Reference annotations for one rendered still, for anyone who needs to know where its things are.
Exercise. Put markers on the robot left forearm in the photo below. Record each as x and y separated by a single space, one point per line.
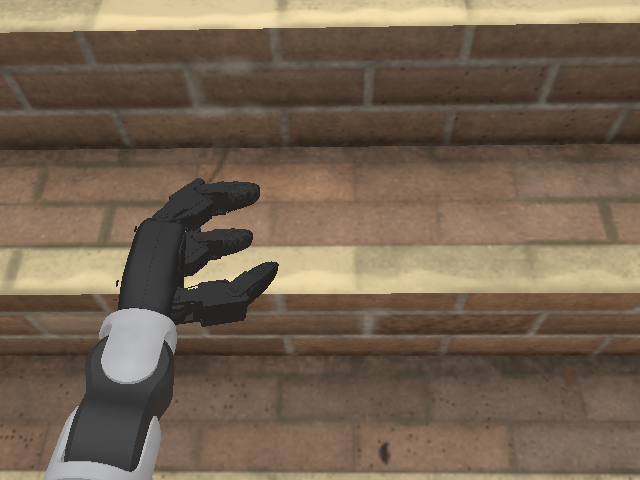
114 434

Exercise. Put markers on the robot left hand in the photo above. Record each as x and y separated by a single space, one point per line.
162 254

